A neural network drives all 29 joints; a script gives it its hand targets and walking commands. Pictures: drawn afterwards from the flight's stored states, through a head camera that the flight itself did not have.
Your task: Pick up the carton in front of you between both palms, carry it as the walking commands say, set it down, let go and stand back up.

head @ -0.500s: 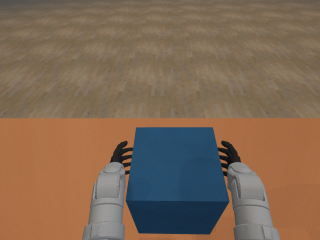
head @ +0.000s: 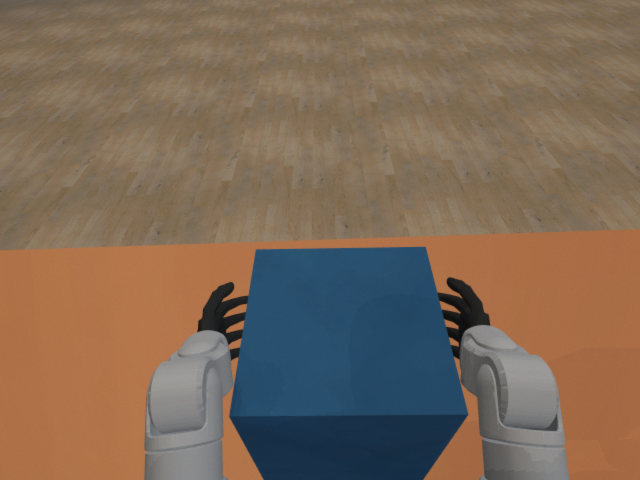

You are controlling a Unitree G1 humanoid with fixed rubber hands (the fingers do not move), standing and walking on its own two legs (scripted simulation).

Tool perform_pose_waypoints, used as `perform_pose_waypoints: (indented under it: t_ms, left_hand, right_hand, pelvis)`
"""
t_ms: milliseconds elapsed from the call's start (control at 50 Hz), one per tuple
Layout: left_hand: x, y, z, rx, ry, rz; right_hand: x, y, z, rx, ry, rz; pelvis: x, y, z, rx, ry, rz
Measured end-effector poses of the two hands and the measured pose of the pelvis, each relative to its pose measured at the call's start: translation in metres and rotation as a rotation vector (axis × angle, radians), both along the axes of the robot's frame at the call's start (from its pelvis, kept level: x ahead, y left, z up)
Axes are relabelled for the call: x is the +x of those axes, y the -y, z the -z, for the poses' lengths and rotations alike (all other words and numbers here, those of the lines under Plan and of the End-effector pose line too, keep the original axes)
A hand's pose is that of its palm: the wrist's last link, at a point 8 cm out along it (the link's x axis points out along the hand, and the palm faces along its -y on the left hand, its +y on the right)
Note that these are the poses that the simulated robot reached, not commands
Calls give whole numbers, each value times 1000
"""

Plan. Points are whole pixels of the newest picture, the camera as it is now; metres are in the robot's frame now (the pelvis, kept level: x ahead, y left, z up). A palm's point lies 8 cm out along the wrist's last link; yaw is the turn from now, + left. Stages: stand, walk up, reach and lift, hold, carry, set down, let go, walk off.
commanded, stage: carry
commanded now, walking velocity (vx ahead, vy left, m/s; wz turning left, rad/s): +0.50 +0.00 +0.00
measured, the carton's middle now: (341, 370) +0.26 +0.01 +0.01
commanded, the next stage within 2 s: none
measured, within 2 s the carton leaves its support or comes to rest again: neither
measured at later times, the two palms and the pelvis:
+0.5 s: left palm (231, 194) +0.56 +0.20 +0.07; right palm (405, 188) +0.56 -0.10 +0.08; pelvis +0.29 +0.04 +0.00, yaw +0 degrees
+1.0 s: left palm (261, 99) +0.88 +0.18 +0.10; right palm (390, 93) +0.91 -0.12 +0.09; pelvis +0.63 +0.01 +0.00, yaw +4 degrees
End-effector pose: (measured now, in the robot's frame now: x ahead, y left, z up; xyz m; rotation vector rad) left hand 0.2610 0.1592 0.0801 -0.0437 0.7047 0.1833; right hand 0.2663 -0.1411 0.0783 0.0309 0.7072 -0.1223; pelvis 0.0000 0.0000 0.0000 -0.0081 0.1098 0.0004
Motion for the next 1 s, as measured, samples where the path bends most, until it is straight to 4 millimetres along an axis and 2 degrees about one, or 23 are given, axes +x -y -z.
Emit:
perform_pose_waypoints:
  t_ms: [60,120,200,280,360,460,560,620,680,760,860,940,1000]
  left_hand:
    - [30,13,-1,-8,-17,16]
    - [58,17,-7,-1,-13,9]
    - [93,6,-25,3,-12,-51]
    - [137,-10,-37,6,14,-99]
    - [190,-24,-29,3,23,-97]
    - [270,-37,-1,-20,14,-40]
    - [330,-33,7,-15,-95,38]
    - [365,-32,2,-14,-105,69]
    - [399,-34,-6,-14,-84,73]
    - [447,-38,-17,-15,-34,44]
    - [516,-37,-28,-11,41,-7]
    - [581,-29,-23,4,73,-38]
    - [622,-24,-15,16,23,-58]
  right_hand:
    - [21,13,1,12,-18,34]
    - [54,17,-7,18,-15,27]
    - [109,5,-26,24,-14,-28]
    - [165,-12,-35,32,12,-73]
    - [216,-26,-26,25,22,-76]
    - [278,-37,-4,-3,14,-24]
    - [316,-33,5,-5,-95,50]
    - [344,-33,-3,-10,-106,75]
    - [379,-34,-13,-15,-84,75]
    - [437,-38,-26,-17,-34,45]
    - [520,-37,-35,-6,41,-1]
    - [592,-29,-23,15,72,-27]
    - [639,-25,-11,35,23,-38]
  pelvis:
    - [27,6,-2,-18,7,-25]
    - [57,12,-8,-8,17,-73]
    - [100,14,-23,28,5,-80]
    - [147,8,-26,50,2,-67]
    - [201,-6,-15,48,18,-58]
    - [272,-31,7,46,64,-19]
    - [325,-47,-12,20,54,8]
    - [358,-51,-24,-2,43,7]
    - [395,-52,-30,-19,36,-1]
    - [449,-48,-32,-25,36,-13]
    - [523,-36,-21,-13,43,-26]
    - [591,-22,0,-5,62,-56]
    - [628,-13,1,-12,60,-72]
